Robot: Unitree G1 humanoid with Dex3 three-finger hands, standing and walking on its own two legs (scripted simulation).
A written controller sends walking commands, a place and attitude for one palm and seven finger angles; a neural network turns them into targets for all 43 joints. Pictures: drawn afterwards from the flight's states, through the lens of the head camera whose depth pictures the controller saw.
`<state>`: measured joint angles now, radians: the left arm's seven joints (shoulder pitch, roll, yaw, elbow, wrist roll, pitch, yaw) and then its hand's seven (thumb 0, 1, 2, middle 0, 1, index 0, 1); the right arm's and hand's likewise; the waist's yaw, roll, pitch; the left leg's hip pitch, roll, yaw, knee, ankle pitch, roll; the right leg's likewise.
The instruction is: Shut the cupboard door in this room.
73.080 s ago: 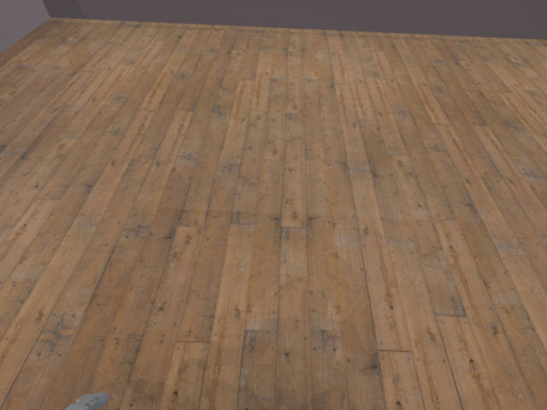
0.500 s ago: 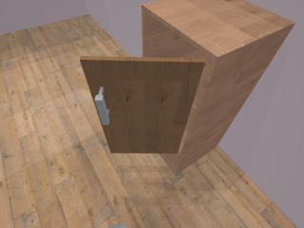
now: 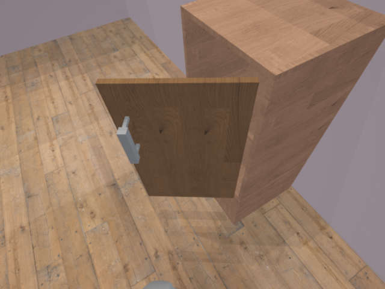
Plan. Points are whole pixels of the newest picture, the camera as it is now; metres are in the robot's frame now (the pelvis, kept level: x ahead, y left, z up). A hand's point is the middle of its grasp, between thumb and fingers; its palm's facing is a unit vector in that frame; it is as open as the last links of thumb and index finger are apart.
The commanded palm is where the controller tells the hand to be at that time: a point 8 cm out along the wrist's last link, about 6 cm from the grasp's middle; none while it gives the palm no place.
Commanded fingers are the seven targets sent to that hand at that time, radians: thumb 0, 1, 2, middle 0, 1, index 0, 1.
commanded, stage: come to a stop and stand still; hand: left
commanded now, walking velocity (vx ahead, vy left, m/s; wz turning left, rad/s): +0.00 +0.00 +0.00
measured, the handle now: (130, 140) +0.46 +0.21 -0.02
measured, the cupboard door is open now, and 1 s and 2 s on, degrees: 57 57 57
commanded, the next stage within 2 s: look again from close up in 0.70 s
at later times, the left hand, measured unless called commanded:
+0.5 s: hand out of the picture +0.01 +0.26 -0.16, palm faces -0.03 -0.97 -0.25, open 7.4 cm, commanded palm none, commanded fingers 0.00 0.90 0.90 -0.20 -0.30 -0.20 -0.30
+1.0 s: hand out of the picture -0.04 +0.24 -0.18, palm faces -0.03 -0.99 -0.17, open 7.4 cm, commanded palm none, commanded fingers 0.00 0.90 0.90 -0.20 -0.30 -0.20 -0.30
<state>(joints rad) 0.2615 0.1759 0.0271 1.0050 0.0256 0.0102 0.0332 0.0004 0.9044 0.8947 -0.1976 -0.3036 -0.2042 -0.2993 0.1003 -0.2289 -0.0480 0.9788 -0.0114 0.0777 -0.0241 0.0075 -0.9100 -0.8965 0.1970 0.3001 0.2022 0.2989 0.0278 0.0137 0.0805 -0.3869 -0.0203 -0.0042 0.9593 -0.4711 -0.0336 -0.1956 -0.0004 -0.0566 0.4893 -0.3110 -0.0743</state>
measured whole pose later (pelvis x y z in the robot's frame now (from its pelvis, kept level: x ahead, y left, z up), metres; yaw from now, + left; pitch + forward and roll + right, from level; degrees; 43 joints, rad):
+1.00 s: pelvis -0.04 +0.07 +0.00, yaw -2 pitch -1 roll +0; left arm 0.30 0.15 -0.03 1.09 0.01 -0.01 0.03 0.00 0.90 0.89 -0.20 -0.30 -0.20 -0.30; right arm 0.24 -0.16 0.02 1.09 -0.01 -0.02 -0.03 0.01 -0.92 -0.90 0.20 0.30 0.20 0.30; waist 0.01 -0.02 0.04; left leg -0.18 -0.05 0.05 0.44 -0.25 0.06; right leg -0.22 -0.03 0.03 0.46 -0.23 0.03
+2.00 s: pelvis -0.08 +0.02 -0.11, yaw +1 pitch +15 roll -2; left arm 0.36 0.24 0.19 0.00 -0.33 -0.42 -0.35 0.01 0.90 0.90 -0.61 -0.75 -0.62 -0.75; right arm 0.18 -0.21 0.02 0.54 0.03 -0.25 -0.07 0.02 -0.90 -0.90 0.20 0.30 0.21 0.30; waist 0.04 0.02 -0.14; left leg -0.99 0.01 -0.07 1.27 -0.55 -0.02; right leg -0.98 0.01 -0.13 1.23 -0.52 -0.07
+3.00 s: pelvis -0.05 +0.06 -0.08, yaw +0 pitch +14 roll -2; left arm 0.38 0.24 0.15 -0.06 -0.28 -0.34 -0.22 0.01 0.90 0.90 -1.29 -1.50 -1.30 -1.50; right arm 0.28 -0.24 0.03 0.47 0.02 -0.15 -0.05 0.02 -0.90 -0.90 0.20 0.30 0.21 0.30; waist 0.00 0.03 -0.15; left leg -0.83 -0.01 -0.02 1.13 -0.53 0.03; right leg -0.82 0.00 -0.08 1.07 -0.49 -0.02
